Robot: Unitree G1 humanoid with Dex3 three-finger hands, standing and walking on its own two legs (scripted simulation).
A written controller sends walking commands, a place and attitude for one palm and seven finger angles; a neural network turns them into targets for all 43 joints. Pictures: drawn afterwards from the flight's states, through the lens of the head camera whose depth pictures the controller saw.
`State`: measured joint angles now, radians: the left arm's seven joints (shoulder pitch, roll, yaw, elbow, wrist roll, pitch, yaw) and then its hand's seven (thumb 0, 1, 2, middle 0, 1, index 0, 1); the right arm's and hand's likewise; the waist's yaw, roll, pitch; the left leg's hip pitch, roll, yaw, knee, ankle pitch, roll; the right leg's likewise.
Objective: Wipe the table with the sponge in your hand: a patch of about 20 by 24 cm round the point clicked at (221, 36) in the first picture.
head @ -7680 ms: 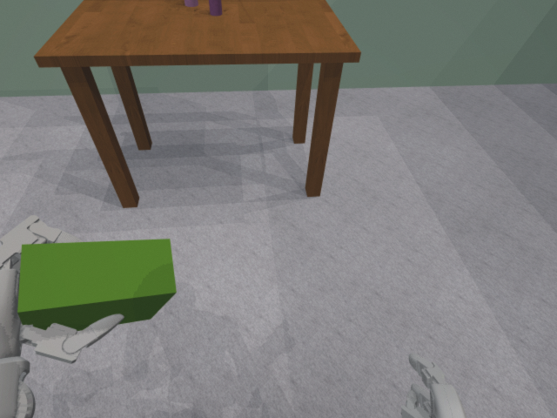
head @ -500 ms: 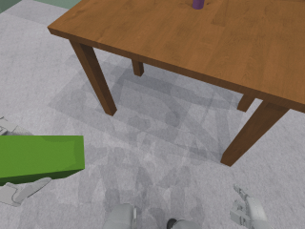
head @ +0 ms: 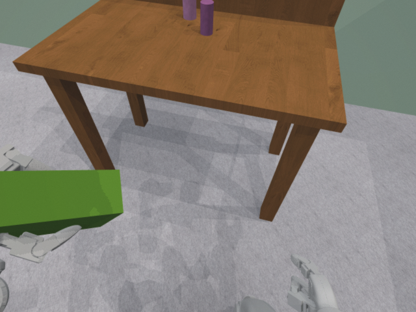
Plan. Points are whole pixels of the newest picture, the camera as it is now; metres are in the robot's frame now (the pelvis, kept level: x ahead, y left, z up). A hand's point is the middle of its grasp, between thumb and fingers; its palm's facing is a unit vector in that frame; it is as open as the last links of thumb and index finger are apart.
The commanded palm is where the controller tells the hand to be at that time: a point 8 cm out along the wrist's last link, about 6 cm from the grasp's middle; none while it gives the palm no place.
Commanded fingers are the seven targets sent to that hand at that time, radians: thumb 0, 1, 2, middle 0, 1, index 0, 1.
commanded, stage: turn to face it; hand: left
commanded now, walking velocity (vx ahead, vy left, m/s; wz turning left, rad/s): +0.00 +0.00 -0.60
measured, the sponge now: (78, 203) +0.22 +0.22 +0.15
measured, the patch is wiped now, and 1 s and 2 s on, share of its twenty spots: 0.00 0.00 0.00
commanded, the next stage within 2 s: take the last steps up to it in 0.84 s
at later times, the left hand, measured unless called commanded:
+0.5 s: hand (145, 196) +0.23 +0.12 +0.17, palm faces +0.07 -0.84 -0.54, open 10.2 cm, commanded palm +0.19 +0.18 +0.18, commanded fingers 0.00 0.10 1.30 -1.20 -1.60 -1.20 -1.60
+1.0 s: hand (228, 246) +0.18 +0.01 +0.17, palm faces -0.13 -0.82 -0.56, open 10.2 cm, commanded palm +0.15 +0.08 +0.18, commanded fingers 0.00 0.10 1.30 -1.20 -1.60 -1.20 -1.60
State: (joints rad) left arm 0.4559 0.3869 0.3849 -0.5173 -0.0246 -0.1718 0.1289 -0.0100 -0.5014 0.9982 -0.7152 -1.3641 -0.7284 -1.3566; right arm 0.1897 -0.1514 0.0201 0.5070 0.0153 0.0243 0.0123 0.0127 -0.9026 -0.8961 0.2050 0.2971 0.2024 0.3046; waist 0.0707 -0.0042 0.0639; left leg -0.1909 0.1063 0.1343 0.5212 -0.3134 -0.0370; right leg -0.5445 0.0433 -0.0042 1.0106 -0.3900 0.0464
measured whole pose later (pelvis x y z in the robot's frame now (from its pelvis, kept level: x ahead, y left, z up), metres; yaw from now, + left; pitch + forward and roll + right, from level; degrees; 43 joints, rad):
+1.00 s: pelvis -0.13 -0.08 +0.00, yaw -30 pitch +1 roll +1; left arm 0.57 0.41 0.41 -0.54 -0.03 -0.20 0.14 -0.01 -0.50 1.00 -0.72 -1.36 -0.73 -1.36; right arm 0.16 -0.22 -0.01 0.58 0.01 0.00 -0.02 0.02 -0.90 -0.90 0.21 0.30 0.20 0.30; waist -0.04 0.02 0.11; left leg -0.46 0.06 0.06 1.00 -0.44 -0.06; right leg -0.31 0.02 -0.04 0.51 -0.21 -0.07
